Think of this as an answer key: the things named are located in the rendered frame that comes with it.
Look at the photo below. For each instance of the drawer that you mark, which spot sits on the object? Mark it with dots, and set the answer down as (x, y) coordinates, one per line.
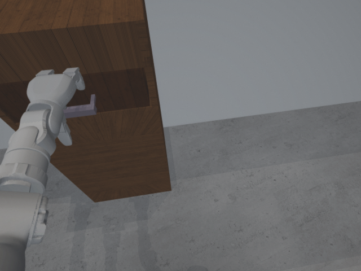
(114, 90)

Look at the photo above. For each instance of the cabinet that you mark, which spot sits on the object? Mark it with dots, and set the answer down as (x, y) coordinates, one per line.
(114, 154)

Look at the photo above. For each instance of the robot left hand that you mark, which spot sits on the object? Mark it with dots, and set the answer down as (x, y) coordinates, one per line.
(57, 88)

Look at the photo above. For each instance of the left robot forearm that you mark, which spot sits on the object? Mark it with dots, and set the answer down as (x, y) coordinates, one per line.
(27, 158)

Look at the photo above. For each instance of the left robot upper arm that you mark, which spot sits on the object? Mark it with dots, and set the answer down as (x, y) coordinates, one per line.
(23, 218)

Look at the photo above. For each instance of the handle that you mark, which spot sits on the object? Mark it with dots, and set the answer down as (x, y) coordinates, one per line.
(82, 110)

